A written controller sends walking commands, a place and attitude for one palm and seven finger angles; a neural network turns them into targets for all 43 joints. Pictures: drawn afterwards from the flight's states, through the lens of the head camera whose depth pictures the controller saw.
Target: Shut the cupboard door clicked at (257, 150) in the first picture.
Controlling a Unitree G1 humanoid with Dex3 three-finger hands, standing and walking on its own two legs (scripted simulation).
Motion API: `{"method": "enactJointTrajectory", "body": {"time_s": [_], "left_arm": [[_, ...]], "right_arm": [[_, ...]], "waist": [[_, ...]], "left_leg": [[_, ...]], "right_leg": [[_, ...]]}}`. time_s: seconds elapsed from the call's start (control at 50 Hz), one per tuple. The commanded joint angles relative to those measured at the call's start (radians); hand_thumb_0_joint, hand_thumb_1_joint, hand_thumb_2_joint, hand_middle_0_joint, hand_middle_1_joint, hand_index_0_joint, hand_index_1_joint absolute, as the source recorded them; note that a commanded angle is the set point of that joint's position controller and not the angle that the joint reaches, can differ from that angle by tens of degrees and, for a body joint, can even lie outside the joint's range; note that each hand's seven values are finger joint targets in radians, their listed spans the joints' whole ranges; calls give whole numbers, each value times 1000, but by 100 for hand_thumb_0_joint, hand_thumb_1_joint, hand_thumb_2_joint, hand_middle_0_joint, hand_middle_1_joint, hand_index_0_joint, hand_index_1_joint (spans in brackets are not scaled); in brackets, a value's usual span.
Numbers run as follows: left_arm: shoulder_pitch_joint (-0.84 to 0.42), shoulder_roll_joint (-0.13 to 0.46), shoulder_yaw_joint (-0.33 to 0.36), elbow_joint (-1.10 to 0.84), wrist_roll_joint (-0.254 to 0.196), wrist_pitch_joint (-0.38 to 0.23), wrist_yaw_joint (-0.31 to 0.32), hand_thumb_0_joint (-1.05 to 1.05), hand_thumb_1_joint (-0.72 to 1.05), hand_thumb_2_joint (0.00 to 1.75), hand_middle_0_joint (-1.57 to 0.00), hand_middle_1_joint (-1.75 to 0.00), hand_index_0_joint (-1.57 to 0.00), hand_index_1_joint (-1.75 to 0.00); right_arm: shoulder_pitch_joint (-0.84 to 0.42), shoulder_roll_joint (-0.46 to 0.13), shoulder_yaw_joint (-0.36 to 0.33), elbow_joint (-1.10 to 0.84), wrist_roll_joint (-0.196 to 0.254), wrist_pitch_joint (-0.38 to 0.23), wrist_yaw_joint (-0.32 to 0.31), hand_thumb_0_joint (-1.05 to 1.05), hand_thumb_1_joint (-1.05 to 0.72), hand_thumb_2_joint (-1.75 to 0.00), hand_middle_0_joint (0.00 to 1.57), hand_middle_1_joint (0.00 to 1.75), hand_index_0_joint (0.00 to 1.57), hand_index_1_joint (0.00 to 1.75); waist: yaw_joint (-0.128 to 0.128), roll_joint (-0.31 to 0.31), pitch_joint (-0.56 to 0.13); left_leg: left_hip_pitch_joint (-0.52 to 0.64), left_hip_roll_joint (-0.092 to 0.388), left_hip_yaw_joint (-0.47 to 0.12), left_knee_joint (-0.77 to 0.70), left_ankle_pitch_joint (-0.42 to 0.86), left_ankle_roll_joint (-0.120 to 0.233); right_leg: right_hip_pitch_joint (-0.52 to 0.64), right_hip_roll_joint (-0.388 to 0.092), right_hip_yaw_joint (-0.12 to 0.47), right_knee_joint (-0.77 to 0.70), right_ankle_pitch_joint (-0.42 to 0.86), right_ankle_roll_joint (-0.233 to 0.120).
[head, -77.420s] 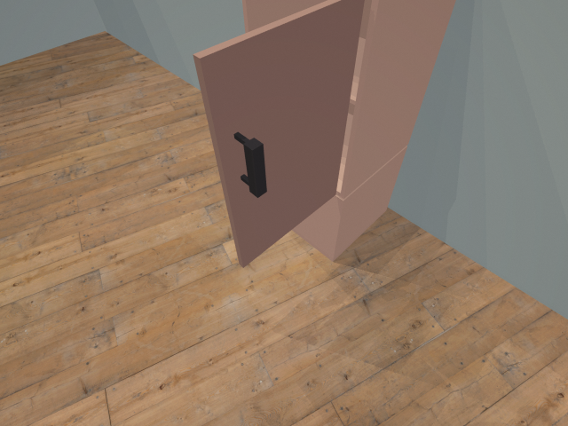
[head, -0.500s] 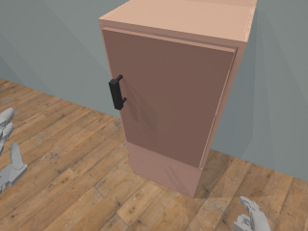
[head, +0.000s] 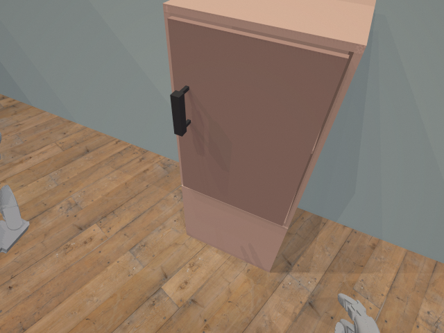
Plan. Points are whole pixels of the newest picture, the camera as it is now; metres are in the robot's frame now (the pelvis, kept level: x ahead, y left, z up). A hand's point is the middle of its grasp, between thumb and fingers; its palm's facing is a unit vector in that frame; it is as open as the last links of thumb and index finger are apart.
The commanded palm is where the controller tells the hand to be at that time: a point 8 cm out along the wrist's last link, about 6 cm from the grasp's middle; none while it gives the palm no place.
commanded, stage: step back with the hand held close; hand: left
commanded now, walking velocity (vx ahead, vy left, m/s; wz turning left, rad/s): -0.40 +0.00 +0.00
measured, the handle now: (183, 110) +0.65 +0.14 +0.05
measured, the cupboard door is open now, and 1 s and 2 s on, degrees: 0 0 0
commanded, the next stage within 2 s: stop stepping back and stand still in 0.88 s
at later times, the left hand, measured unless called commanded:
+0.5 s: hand (6, 244) +0.18 +0.27 +0.19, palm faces +0.43 -0.80 -0.42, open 7.4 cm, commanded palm +0.11 +0.29 +0.20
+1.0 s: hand out of the picture +0.05 +0.27 +0.18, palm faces +0.40 -0.82 -0.41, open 7.4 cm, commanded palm -0.02 +0.31 +0.20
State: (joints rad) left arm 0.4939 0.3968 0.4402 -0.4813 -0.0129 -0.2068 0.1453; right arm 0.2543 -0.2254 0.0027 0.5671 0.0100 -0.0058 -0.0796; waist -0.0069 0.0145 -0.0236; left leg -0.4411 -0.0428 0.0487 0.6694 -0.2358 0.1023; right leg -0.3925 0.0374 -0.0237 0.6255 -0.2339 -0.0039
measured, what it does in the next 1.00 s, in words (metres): walks backwards: right foot, then left foot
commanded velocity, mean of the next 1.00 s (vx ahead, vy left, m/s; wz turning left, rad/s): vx -0.37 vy -0.01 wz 0.00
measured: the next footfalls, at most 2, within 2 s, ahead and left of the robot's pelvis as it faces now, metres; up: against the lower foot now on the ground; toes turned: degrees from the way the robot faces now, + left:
right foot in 0.40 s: -0.10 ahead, -0.14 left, +0.00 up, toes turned +1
left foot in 0.88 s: -0.03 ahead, +0.10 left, +0.00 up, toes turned +0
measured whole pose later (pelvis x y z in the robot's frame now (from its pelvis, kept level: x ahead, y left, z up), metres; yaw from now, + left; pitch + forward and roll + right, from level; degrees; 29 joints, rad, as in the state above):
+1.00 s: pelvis -0.17 +0.01 +0.01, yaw +0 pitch +2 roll -3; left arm 0.49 0.43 0.43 -0.49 -0.05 -0.21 0.14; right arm 0.21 -0.20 -0.02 0.63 0.00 -0.04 -0.09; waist -0.02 -0.03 -0.02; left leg -0.44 0.01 -0.01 0.53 -0.12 0.04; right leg -0.35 0.06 0.04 0.69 -0.37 0.03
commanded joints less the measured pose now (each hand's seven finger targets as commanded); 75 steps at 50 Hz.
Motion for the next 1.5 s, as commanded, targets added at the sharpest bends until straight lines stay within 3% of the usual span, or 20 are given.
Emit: {"method": "enactJointTrajectory", "body": {"time_s": [0.0, 0.14, 0.26, 0.32, 0.5, 0.56, 0.62, 0.68, 0.72, 0.82, 0.88, 0.92, 0.96, 1.08, 1.14, 1.2, 1.26, 1.36, 1.42, 1.48], "left_arm": [[-76, 201, 123, -220, -1, -74, 24, 0, 90, 90, -20, -30, -20, -30], [-35, 214, 127, -232, -9, -94, 37, 0, 90, 90, -20, -30, -20, -30], [-22, 236, 186, -238, -7, -112, 29, 0, 90, 90, -20, -30, -20, -30], [-13, 205, 157, -223, -14, -114, 11, 0, 90, 90, -20, -30, -20, -30], [-10, 209, 102, -322, -53, -130, -8, 0, 90, 90, -20, -30, -20, -30], [81, 272, 182, -346, -68, -112, -11, 0, 90, 90, -20, -30, -20, -30], [148, 281, 201, -303, -96, -95, -18, 0, 90, 90, -20, -30, -20, -30], [118, 288, 183, -247, -82, -83, 5, 0, 90, 90, -20, -30, -20, -30], [47, 258, 139, -166, -47, -54, 23, 0, 90, 90, -20, -30, -20, -30], [-144, 225, 28, -144, -21, -40, 32, 0, 90, 90, -20, -30, -20, -30], [-75, 245, 51, -217, -34, -78, 17, 0, 90, 90, -20, -30, -20, -30], [-33, 253, 108, -301, -39, -93, 3, 0, 90, 90, -20, -30, -20, -30], [-27, 266, 143, -368, -40, -103, 2, 0, 90, 90, -20, -30, -20, -30], [157, 216, 145, -305, -71, -39, 13, 0, 90, 90, -20, -30, -20, -30], [94, 248, 164, -222, -71, -14, 20, 0, 90, 90, -20, -30, -20, -30], [37, 191, 91, -149, -69, 30, 26, 0, 90, 90, -20, -30, -20, -30], [-166, 222, 58, -154, -36, 23, 42, 0, 90, 90, -20, -30, -20, -30], [-256, 219, 32, -140, -14, -2, 40, 0, 90, 90, -20, -30, -20, -30], [-179, 220, 72, -266, -29, -43, 34, 0, 90, 90, -20, -30, -20, -30], [-87, 240, 122, -291, -27, -61, 34, 0, 90, 90, -20, -30, -20, -30]], "right_arm": [[-118, -155, -61, -153, -9, -59, -6, 0, -90, -90, 20, 30, 20, 30], [-110, -134, -61, -133, -9, -63, 7, 0, -90, -90, 20, 30, 20, 30], [-136, -157, -72, -127, -23, -88, -14, 0, -90, -90, 20, 30, 20, 30], [-123, -144, -75, -112, -28, -104, -8, 0, -90, -90, 20, 30, 20, 30], [-130, -123, -65, -42, -26, -149, 23, 0, -90, -90, 20, 30, 20, 30], [-164, -120, -64, -80, -21, -128, 28, 0, -90, -90, 20, 30, 20, 30], [-197, -103, -52, -133, -1, -94, 18, 0, -90, -90, 20, 30, 20, 30], [-165, -89, -55, -106, -15, -78, 2, 0, -90, -90, 20, 30, 20, 30], [-162, -74, -50, -78, -26, -55, -3, 0, -90, -90, 20, 30, 20, 30], [-143, -103, -38, -66, -9, -57, -33, 0, -90, -90, 20, 30, 20, 30], [-133, -144, -67, -103, 25, -84, -28, 0, -90, -90, 20, 30, 20, 30], [-157, -142, -66, -113, -17, -99, -18, 0, -90, -90, 20, 30, 20, 30], [-146, -124, -76, -109, -27, -125, -7, 0, -90, -90, 20, 30, 20, 30], [-84, -96, -46, -91, -24, -152, 7, 0, -90, -90, 20, 30, 20, 30], [-77, -90, -39, -72, -33, -123, 10, 0, -90, -90, 20, 30, 20, 30], [-88, -99, -49, -57, -11, -107, 2, 0, -90, -90, 20, 30, 20, 30], [-131, -113, -37, -44, -6, -96, -5, 0, -90, -90, 20, 30, 20, 30], [-117, -122, -39, -54, 6, -122, -23, 0, -90, -90, 20, 30, 20, 30], [-105, -110, -27, -69, -14, -144, -14, 0, -90, -90, 20, 30, 20, 30], [-109, -91, -33, -68, -28, -170, -3, 0, -90, -90, 20, 30, 20, 30]], "waist": [[-4, 53, -36], [-10, -9, -69], [3, 182, -82], [1, 120, -65], [13, 188, -370], [24, 149, -400], [4, 56, -258], [-18, -92, -89], [-21, -137, -3], [-20, -48, 64], [13, 68, -100], [12, 284, -170], [15, 209, -198], [-10, 235, -166], [-25, 35, -119], [-10, -166, -67], [-21, -121, 103], [-22, 14, 137], [-27, 314, 44], [0, 145, -41]], "left_leg": [[-381, 202, -264, -300, -459, 9], [-212, 148, -216, -172, -316, -30], [-437, 335, -400, -485, -485, 42], [-329, 342, -389, -458, -386, 41], [420, 272, -216, -260, 601, -34], [340, 249, -175, -251, 457, -41], [154, 181, -105, -261, 0, -79], [210, 59, -62, 103, -118, -150], [65, 55, -102, 295, -154, -137], [70, 65, -80, -141, 50, -118], [151, 193, -141, -279, 354, -75], [-66, 326, -346, -480, 68, 3], [-78, 368, -395, -489, -106, 44], [81, 174, -189, -484, -326, -102], [175, 79, -42, -178, -127, -141], [170, 64, -66, 64, -36, -123], [-24, 98, -77, 159, -74, -110], [185, 101, -47, -140, -53, -66], [209, 287, -501, -495, -310, -16], [152, 302, -408, -524, -357, 1]], "right_leg": [[318, -76, 195, 10, -72, -26], [140, -157, 276, -129, -126, -63], [406, 37, 79, 189, -6, 13], [334, 48, 85, 164, -104, 12], [115, 31, 56, -160, -16, 32], [184, 16, 51, -173, 80, 44], [134, -54, 80, -216, 7, 12], [-248, -302, 319, -448, -283, -122], [-226, -360, 336, -417, -15, -163], [-18, -178, 149, -227, 312, -51], [127, -43, 83, -134, 159, 33], [269, 45, 45, 135, -145, 34], [232, 45, 84, 265, -214, 23], [290, 72, -55, -242, -217, -7], [133, -115, 95, -410, -186, -91], [-13, -226, 235, -432, -322, -135], [-6, -310, 283, -437, -353, -174], [-9, -169, 117, -237, -153, -88], [-13, 6, -4, 102, -246, -6], [95, -21, 31, 84, -228, -8]]}}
